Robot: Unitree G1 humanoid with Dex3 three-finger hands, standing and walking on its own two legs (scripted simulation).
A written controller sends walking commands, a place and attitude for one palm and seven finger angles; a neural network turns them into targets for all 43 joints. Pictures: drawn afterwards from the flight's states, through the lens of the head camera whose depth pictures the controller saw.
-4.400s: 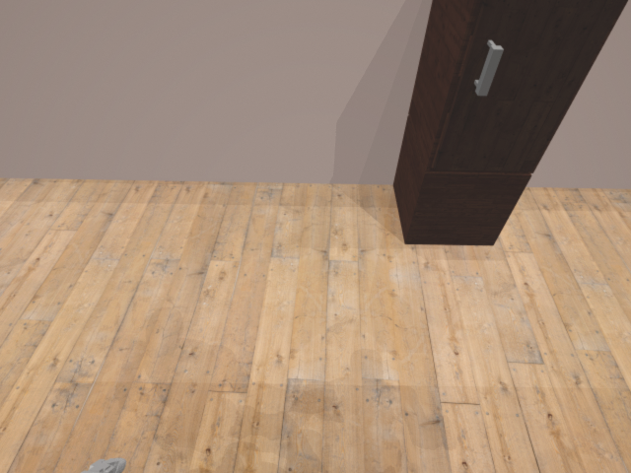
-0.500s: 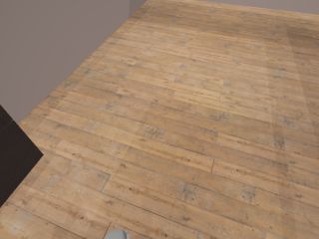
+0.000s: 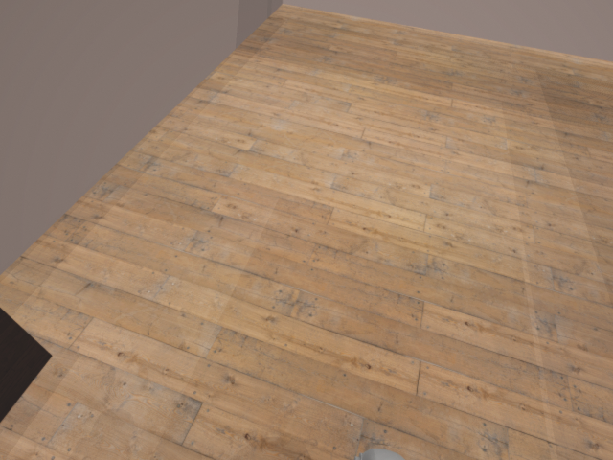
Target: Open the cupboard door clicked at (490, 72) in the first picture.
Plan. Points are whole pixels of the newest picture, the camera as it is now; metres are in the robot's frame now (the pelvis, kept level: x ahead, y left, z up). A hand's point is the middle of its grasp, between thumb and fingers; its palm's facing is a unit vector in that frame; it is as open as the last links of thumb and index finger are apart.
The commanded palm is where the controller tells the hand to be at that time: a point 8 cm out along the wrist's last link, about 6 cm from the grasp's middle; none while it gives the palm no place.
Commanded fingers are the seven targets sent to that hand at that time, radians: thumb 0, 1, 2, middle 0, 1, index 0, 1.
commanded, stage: walk to a spot facing it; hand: left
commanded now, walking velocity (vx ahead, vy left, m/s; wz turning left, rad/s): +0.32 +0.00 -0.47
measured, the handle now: out of the picture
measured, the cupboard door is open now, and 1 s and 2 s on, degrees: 0 0 0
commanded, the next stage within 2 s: turn to face it in 0.18 s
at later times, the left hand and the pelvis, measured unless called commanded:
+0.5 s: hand (276, 353) +0.32 +0.07 -0.16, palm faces -0.13 -0.97 -0.19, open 7.4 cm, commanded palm none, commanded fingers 0.00 0.90 0.90 -0.20 -0.30 -0.20 -0.30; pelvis +0.18 -0.07 -0.01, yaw -5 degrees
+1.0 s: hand (206, 372) +0.28 +0.19 -0.17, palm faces +0.21 -0.94 -0.26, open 7.4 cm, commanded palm none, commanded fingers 0.00 0.90 0.90 -0.20 -0.30 -0.20 -0.30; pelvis +0.24 -0.04 -0.01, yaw +11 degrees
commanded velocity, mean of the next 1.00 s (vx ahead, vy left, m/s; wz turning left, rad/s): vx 0.06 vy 0.00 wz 0.33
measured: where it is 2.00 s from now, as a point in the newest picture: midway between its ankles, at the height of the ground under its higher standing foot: outside the picture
